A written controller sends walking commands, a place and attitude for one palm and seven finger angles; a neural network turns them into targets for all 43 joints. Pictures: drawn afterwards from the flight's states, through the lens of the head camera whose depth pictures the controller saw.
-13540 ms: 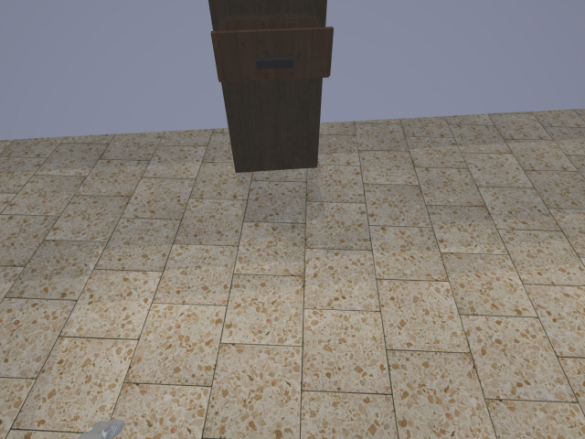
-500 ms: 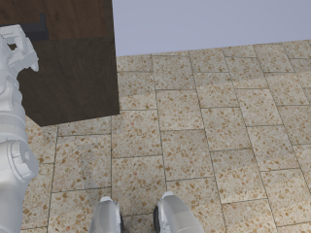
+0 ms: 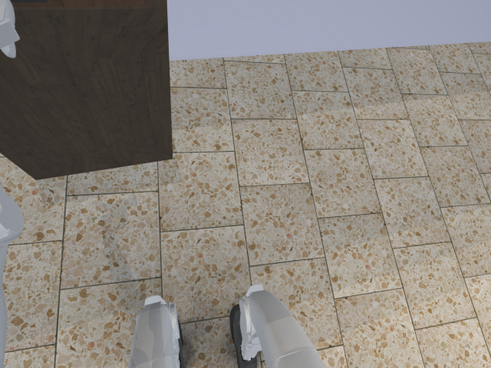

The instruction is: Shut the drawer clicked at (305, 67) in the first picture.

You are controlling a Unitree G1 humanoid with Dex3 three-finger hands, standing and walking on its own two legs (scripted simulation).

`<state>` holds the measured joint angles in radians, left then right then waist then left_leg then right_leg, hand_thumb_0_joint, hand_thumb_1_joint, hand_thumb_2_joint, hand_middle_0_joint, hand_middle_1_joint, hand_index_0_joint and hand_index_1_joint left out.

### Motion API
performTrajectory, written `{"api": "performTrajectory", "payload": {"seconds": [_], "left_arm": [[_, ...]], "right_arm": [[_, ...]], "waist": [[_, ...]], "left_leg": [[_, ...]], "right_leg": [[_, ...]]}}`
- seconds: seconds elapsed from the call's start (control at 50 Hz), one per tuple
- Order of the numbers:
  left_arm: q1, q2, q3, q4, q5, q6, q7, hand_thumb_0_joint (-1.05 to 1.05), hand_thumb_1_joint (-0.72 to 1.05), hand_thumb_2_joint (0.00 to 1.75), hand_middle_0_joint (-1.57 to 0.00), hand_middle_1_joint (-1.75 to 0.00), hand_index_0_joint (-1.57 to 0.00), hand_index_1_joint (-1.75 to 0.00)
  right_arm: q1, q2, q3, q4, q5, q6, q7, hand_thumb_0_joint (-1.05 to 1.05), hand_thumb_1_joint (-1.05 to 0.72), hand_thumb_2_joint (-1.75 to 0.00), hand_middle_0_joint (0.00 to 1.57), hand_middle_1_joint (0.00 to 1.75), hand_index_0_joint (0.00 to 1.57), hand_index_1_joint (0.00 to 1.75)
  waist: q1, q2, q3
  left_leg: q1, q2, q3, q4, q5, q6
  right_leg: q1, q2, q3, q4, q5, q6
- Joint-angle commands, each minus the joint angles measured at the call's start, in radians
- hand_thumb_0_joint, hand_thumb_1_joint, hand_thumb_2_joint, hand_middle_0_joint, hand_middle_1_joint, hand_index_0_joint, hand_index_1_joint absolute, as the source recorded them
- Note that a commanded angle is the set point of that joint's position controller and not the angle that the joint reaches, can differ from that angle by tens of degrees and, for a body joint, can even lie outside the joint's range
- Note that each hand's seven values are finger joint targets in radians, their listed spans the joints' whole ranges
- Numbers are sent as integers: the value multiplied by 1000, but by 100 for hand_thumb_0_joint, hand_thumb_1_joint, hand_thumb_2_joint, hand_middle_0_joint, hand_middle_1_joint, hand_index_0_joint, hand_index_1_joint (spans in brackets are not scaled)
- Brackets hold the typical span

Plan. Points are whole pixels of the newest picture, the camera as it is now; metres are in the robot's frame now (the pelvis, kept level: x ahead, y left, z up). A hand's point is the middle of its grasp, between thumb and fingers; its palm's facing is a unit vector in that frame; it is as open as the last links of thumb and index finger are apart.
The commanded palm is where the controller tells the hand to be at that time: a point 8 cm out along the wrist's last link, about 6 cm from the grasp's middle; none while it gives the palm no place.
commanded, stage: push the drawer shut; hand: left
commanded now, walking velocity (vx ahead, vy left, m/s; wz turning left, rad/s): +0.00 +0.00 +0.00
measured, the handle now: out of the picture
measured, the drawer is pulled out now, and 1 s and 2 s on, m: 0.00 0.00 0.00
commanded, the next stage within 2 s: pull the fist back off the drawer in 0.02 s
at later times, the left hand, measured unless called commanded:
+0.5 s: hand (8, 20) +0.58 +0.23 +0.08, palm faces +0.13 -0.99 -0.03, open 3.3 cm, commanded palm +0.57 +0.23 +0.09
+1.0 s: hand (14, 26) +0.56 +0.22 +0.09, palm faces +0.14 -0.99 -0.03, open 3.3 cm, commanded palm +0.51 +0.25 +0.10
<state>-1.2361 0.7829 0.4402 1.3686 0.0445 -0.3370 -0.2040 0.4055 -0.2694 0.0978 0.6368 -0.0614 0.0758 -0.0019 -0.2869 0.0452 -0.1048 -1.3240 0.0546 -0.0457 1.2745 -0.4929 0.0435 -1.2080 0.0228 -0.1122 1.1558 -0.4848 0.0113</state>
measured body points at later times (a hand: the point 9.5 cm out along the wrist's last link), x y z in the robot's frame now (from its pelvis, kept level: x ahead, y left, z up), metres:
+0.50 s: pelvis -0.02 +0.00 -0.01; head +0.18 +0.05 +0.40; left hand +0.57 +0.29 +0.09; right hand -0.06 -0.26 -0.09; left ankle +0.04 +0.09 -0.62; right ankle +0.03 -0.14 -0.62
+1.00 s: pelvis +0.03 +0.00 +0.03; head +0.20 +0.03 +0.44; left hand +0.55 +0.27 +0.10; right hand +0.03 -0.27 -0.08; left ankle +0.04 +0.09 -0.62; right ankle +0.03 -0.14 -0.62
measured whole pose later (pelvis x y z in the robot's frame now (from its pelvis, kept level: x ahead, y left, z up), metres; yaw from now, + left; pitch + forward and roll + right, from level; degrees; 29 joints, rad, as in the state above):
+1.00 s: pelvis +0.03 +0.00 +0.03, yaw +0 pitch +28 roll -5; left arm -0.92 0.57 0.46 1.09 -0.05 -0.38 -0.16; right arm 0.38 -0.26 0.04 0.61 -0.04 0.09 0.03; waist -0.20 0.04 -0.13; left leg -1.13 0.06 0.00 1.16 -0.52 0.04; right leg -1.04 0.03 -0.06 1.06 -0.50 0.01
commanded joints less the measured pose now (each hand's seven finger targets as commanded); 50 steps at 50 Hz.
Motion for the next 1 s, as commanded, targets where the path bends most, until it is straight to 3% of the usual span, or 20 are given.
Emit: {"api": "performTrajectory", "payload": {"seconds": [0.0,0.1,0.26,0.28,0.38,0.48,0.56,0.62,0.66,0.7,0.72,0.74,0.76,0.8,0.82,0.84,0.86,0.9,0.92,0.98], "left_arm": [[-657,212,-20,-292,-12,-65,45,0,90,90,-140,-160,-140,-160],[-690,180,-70,-281,-8,-31,50,0,90,90,-140,-160,-140,-160],[-677,224,-35,-270,0,-4,61,0,90,90,-140,-160,-140,-160],[-673,206,-47,-268,-2,0,60,0,90,90,-140,-160,-140,-160],[-630,232,-14,-260,1,1,60,0,90,90,-140,-160,-140,-160],[-536,232,21,-310,-16,-8,47,0,90,90,-140,-160,-140,-160],[-419,179,29,-395,-39,-27,37,0,90,90,-140,-160,-140,-160],[-316,128,30,-394,-64,-22,37,0,90,90,-140,-160,-140,-160],[-253,147,62,-384,-67,-20,41,0,90,90,-140,-160,-140,-160],[-202,113,48,-374,-74,-20,46,0,90,90,-140,-160,-140,-160],[-221,104,44,-390,-78,-28,52,0,90,90,-140,-160,-140,-160],[-219,117,59,-387,-76,-43,59,0,90,90,-140,-160,-140,-160],[-233,105,49,-398,-77,-57,63,0,90,90,-140,-160,-140,-160],[-214,118,69,-434,-77,-93,70,0,90,90,-140,-160,-140,-160],[-222,84,46,-448,-81,-109,68,0,90,90,-140,-160,-140,-160],[-206,91,62,-465,-82,-129,69,0,90,90,-140,-160,-140,-160],[-163,43,32,-458,-80,-136,63,0,90,90,-140,-160,-140,-160],[-124,20,23,-419,-88,-127,50,0,90,90,-140,-160,-140,-160],[-51,30,45,-447,-99,-118,41,0,90,90,-140,-160,-140,-160],[146,29,64,-659,-147,-91,13,0,90,90,-140,-160,-140,-160]], "right_arm": [[235,-233,-73,6,-4,-16,-19,0,-90,-90,20,30,20,30],[228,-238,-62,16,-1,-45,-28,0,-90,-90,20,30,20,30],[238,-237,-53,5,-2,-70,-22,0,-90,-90,20,30,20,30],[235,-235,-54,4,-1,-71,-19,0,-90,-90,20,30,20,30],[238,-232,-56,-6,-2,-70,-12,0,-90,-90,20,30,20,30],[238,-227,-68,-21,1,-61,-1,0,-90,-90,20,30,20,30],[234,-220,-84,-34,5,-48,13,0,-90,-90,20,30,20,30],[223,-212,-91,-37,11,-38,19,0,-90,-90,20,30,20,30],[222,-212,-92,-43,14,-30,18,0,-90,-90,20,30,20,30],[212,-204,-93,-51,17,-24,18,0,-90,-90,20,30,20,30],[208,-202,-96,-49,18,-24,17,0,-90,-90,20,30,20,30],[210,-202,-96,-45,16,-23,16,0,-90,-90,20,30,20,30],[208,-200,-98,-45,16,-21,16,0,-90,-90,20,30,20,30],[207,-195,-106,-43,13,-18,15,0,-90,-90,20,30,20,30],[201,-191,-107,-42,12,-17,19,0,-90,-90,20,30,20,30],[206,-192,-113,-36,9,-13,21,0,-90,-90,20,30,20,30],[203,-187,-117,-40,11,-7,24,0,-90,-90,20,30,20,30],[202,-186,-120,-31,12,6,24,0,-90,-90,20,30,20,30],[203,-187,-124,-50,16,13,27,0,-90,-90,20,30,20,30],[177,-180,-138,-112,42,30,28,0,-90,-90,20,30,20,30]], "waist": [[-80,359,-563],[-102,371,-532],[-83,364,-530],[-87,353,-524],[-71,314,-516],[-28,320,-560],[20,339,-628],[34,273,-589],[51,225,-573],[56,185,-521],[44,158,-506],[50,162,-496],[44,160,-498],[60,172,-539],[56,193,-535],[65,194,-562],[71,207,-574],[65,181,-544],[103,182,-577],[180,221,-728]], "left_leg": [[683,21,-137,-150,294,-24],[656,28,-152,-174,175,-17],[610,16,-139,-172,149,-11],[600,17,-138,-172,133,-9],[550,12,-118,-163,139,-3],[601,13,-109,-173,209,-10],[718,17,-111,-193,315,-24],[697,14,-86,-202,324,-18],[665,10,-69,-207,343,-13],[633,7,-54,-218,337,-10],[616,6,-46,-216,333,-5],[614,4,-46,-214,346,-6],[625,4,-42,-213,361,-6],[661,2,-38,-205,428,-11],[682,1,-36,-203,458,-13],[723,3,-43,-200,507,-18],[757,2,-42,-199,556,-23],[750,5,-38,-194,586,-23],[763,-1,-28,-210,609,-22],[917,-2,-16,-257,815,-30]], "right_leg": [[-25,31,33,-124,149,-35],[-60,27,30,-128,102,-33],[-17,30,29,-134,90,-37],[-19,31,30,-136,82,-36],[22,33,36,-140,81,-37],[63,35,34,-143,113,-40],[95,38,29,-148,159,-44],[147,42,33,-175,172,-37],[195,41,36,-180,190,-35],[221,42,40,-192,197,-32],[237,41,46,-199,207,-27],[235,40,48,-195,216,-30],[236,40,51,-195,228,-29],[260,40,54,-185,281,-31],[257,40,55,-184,306,-32],[259,40,51,-173,330,-36],[253,40,50,-172,352,-36],[252,38,49,-175,377,-33],[317,39,52,-183,406,-34],[466,43,56,-217,542,-33]]}}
